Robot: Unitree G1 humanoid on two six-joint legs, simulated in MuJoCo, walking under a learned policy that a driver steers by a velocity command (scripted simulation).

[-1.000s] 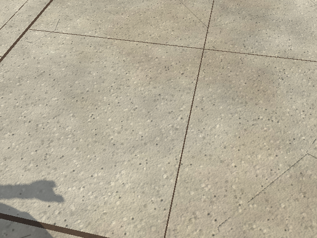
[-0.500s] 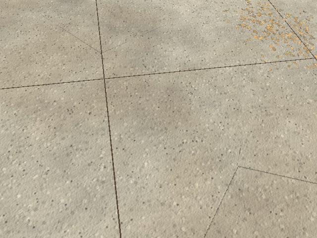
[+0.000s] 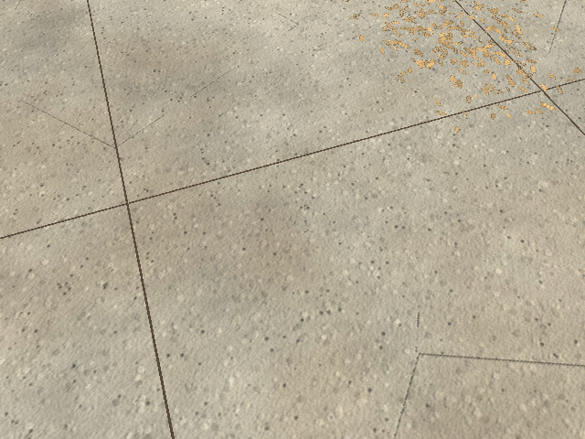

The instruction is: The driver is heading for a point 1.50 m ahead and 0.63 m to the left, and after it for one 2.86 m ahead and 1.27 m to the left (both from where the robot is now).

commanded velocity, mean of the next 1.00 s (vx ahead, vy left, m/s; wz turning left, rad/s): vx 0.04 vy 0.00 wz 0.50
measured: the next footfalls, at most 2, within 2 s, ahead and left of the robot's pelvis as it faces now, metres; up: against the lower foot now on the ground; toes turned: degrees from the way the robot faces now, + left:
left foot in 0.28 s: +0.13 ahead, +0.11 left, +0.00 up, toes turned +12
right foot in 0.76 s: +0.16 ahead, -0.08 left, +0.00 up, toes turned +29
